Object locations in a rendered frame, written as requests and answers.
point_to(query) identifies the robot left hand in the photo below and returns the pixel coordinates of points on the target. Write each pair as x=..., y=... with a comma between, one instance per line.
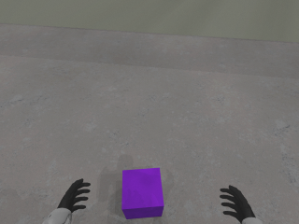
x=70, y=197

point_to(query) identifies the robot right hand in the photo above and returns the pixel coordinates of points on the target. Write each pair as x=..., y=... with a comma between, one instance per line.
x=240, y=204

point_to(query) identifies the carton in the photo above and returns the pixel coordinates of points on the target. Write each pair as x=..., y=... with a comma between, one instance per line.
x=142, y=193

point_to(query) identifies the left robot forearm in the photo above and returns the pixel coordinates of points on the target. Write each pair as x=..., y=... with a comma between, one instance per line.
x=59, y=216

